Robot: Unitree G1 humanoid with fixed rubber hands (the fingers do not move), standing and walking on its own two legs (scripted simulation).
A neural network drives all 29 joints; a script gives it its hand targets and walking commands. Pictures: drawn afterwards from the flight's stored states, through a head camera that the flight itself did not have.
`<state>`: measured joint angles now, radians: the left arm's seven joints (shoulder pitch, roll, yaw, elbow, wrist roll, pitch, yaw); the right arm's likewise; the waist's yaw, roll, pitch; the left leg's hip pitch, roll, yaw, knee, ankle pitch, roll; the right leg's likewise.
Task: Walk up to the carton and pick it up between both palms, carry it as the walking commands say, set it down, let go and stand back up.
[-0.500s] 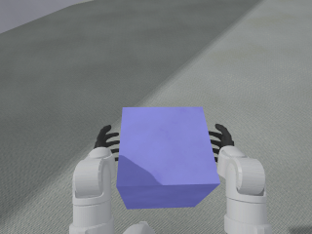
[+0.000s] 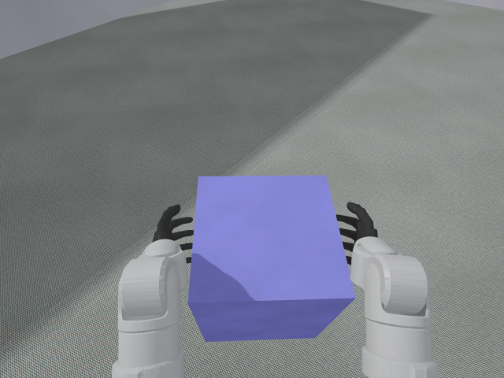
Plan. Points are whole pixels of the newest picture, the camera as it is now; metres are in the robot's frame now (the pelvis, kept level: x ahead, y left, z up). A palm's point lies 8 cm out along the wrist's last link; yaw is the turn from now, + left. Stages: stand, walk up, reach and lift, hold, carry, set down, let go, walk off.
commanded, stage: carry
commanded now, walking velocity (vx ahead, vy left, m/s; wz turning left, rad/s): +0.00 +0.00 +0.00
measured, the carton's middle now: (261, 264) +0.31 +0.02 -0.01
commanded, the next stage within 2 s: none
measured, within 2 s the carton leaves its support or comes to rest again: neither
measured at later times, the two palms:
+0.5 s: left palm (165, 261) +0.25 +0.15 +0.10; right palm (372, 260) +0.27 -0.14 +0.09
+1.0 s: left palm (166, 262) +0.26 +0.15 +0.10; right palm (371, 260) +0.27 -0.14 +0.09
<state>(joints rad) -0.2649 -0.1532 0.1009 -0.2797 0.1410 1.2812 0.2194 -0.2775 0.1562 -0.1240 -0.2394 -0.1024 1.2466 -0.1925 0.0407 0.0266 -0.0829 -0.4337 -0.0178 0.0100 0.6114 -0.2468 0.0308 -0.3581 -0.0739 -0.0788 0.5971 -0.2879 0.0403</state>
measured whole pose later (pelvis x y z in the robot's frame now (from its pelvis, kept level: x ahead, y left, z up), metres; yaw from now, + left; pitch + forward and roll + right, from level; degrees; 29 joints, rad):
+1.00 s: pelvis -0.01 +0.00 +0.00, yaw +0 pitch +2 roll +0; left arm -0.27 -0.15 0.10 -0.26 0.14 1.28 0.22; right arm -0.28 0.16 -0.12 -0.24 -0.10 1.27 -0.20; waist 0.04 0.04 -0.09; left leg -0.43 -0.02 0.01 0.61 -0.23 0.03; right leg -0.36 -0.07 -0.08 0.62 -0.30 0.03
